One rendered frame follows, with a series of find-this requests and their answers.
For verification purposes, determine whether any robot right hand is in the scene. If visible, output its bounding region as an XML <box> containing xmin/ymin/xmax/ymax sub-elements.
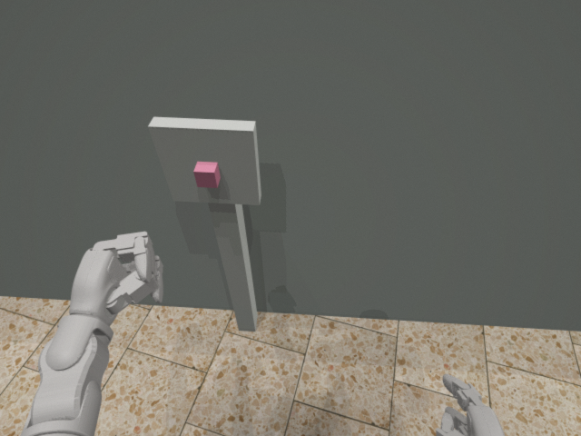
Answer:
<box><xmin>436</xmin><ymin>374</ymin><xmax>505</xmax><ymax>436</ymax></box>

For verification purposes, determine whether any panel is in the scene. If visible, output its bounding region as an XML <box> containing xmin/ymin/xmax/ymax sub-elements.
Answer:
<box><xmin>148</xmin><ymin>117</ymin><xmax>261</xmax><ymax>332</ymax></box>

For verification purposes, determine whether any button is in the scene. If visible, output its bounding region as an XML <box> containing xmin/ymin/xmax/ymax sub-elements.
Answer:
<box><xmin>193</xmin><ymin>162</ymin><xmax>221</xmax><ymax>188</ymax></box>

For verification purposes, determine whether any robot left forearm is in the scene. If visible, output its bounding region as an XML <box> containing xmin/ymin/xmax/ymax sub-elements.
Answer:
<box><xmin>21</xmin><ymin>313</ymin><xmax>113</xmax><ymax>436</ymax></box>

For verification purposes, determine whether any robot left hand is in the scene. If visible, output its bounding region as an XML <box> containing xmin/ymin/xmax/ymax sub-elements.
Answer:
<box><xmin>69</xmin><ymin>232</ymin><xmax>163</xmax><ymax>326</ymax></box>

